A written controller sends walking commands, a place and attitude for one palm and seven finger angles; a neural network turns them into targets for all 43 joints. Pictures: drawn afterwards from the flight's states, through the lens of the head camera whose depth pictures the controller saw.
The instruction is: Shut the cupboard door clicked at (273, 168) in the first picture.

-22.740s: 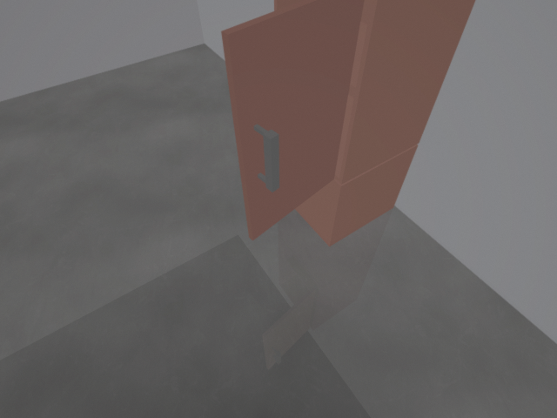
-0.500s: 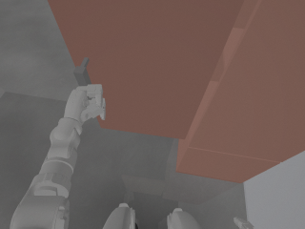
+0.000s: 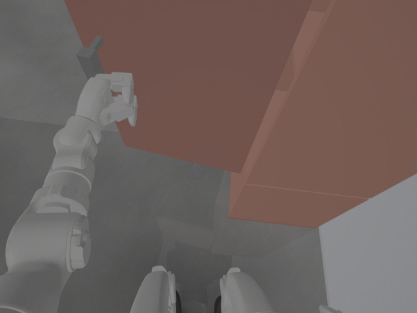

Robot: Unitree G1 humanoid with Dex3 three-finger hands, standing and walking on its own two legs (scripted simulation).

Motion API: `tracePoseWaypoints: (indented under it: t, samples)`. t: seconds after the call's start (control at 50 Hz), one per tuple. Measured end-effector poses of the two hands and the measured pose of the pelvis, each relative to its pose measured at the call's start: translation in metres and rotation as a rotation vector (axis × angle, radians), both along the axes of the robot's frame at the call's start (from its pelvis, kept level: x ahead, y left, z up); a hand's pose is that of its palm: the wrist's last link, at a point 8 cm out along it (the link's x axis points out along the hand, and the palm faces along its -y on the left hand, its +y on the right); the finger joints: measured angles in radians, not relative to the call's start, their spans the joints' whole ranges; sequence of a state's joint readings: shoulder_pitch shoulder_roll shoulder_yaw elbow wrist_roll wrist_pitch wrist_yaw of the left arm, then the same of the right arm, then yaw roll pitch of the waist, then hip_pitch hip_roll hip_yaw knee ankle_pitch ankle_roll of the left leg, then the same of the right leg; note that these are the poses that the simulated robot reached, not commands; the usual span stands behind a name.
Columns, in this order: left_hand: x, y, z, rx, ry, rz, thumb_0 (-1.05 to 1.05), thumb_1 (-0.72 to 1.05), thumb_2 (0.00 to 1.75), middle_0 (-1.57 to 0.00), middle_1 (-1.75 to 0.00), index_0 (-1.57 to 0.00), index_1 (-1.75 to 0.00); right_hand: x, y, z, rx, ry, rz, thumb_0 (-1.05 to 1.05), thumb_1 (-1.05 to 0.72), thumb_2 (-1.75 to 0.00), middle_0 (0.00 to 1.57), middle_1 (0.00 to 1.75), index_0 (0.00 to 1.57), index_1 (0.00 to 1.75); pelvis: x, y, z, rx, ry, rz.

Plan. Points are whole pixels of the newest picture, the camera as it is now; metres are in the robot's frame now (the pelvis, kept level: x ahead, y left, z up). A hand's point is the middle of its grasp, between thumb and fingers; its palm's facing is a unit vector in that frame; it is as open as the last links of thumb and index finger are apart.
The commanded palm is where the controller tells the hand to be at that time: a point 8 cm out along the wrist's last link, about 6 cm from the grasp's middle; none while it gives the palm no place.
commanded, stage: push the door shut along its arc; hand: left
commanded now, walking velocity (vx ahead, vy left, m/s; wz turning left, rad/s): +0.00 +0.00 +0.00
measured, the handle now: (105, 79) +0.56 +0.17 +0.07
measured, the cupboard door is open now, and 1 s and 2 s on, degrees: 83 65 65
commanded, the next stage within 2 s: pull the fist back off the door in 0.70 s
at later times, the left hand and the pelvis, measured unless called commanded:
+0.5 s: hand (151, 85) +0.53 +0.08 +0.08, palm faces -0.41 -0.91 -0.03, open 3.1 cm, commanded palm +0.54 +0.11 +0.08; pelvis +0.01 +0.00 -0.01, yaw -2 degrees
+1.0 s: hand (163, 73) +0.58 +0.06 +0.07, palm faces +0.02 -1.00 +0.09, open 3.1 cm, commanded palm +0.55 +0.08 +0.08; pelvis +0.01 +0.00 -0.02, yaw -2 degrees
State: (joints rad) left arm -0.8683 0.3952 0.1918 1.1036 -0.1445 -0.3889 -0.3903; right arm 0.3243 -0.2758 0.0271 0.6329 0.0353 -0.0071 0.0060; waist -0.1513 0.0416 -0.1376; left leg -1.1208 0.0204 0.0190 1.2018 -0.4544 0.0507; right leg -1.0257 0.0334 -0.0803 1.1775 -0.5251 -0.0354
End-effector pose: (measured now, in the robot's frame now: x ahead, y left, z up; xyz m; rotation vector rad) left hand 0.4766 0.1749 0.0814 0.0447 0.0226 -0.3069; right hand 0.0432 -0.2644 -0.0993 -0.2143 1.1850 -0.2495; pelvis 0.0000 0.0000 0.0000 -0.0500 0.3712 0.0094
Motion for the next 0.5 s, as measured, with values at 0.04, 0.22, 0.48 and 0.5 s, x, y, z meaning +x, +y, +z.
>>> tracePoseWaypoints:
  t: [0.04,0.22,0.48,0.5]
  samples:
    - [0.005,-0.001,0.000,0.003,0.002,-0.007,0.02,0.90,0.90,-1.30,-1.50,-1.30,-1.50,-0.005,-0.001,-0.002,-0.002,0.012,-0.005,0.00,-0.91,-0.90,0.20,0.30,0.20,0.30,0.000,0.000,-0.002,-0.002,0.007,-0.001]
    - [0.026,-0.013,0.000,0.012,0.017,-0.063,0.02,0.90,0.90,-1.30,-1.50,-1.30,-1.50,-0.024,-0.001,-0.007,-0.010,0.067,-0.028,0.00,-0.91,-0.90,0.20,0.30,0.20,0.30,-0.001,0.000,-0.008,-0.011,0.037,-0.005]
    - [0.059,-0.036,0.002,-0.005,0.023,-0.113,0.02,0.89,0.91,-1.30,-1.50,-1.30,-1.50,-0.043,0.002,-0.010,-0.017,0.114,-0.066,0.00,-0.90,-0.90,0.20,0.30,0.20,0.30,0.004,0.001,-0.014,-0.013,0.077,-0.023]
    - [0.061,-0.036,0.002,-0.002,0.026,-0.115,0.02,0.89,0.91,-1.30,-1.50,-1.30,-1.50,-0.044,0.003,-0.011,-0.015,0.120,-0.067,0.00,-0.90,-0.90,0.20,0.30,0.20,0.30,0.005,0.001,-0.015,-0.012,0.079,-0.023]
